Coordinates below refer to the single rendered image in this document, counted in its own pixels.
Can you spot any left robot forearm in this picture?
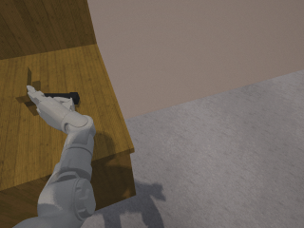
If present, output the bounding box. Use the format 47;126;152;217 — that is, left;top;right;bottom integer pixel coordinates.
37;111;96;217

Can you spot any counter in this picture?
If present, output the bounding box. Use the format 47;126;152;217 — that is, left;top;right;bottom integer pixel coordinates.
0;0;136;228

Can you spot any robot left hand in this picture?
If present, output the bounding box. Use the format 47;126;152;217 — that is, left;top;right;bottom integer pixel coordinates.
27;85;75;131

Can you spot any tap lever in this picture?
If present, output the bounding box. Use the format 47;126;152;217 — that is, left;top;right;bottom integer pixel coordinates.
44;92;80;105

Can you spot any left robot upper arm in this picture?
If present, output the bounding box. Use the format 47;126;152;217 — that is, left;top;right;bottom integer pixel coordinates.
12;178;96;228

